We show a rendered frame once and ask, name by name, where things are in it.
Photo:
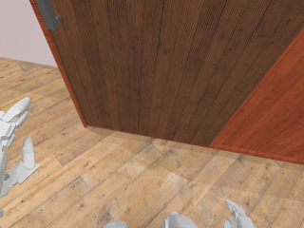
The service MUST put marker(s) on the robot right hand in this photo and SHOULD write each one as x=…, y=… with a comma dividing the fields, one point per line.
x=238, y=212

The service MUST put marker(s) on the robot left hand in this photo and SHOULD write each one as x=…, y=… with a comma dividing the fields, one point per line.
x=9, y=123

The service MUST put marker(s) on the robot right thigh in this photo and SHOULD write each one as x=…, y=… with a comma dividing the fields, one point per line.
x=178, y=221

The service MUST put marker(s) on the wardrobe door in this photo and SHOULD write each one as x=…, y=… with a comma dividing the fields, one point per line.
x=171, y=69
x=271, y=119

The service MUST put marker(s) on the handle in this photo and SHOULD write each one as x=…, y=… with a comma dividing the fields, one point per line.
x=48, y=15

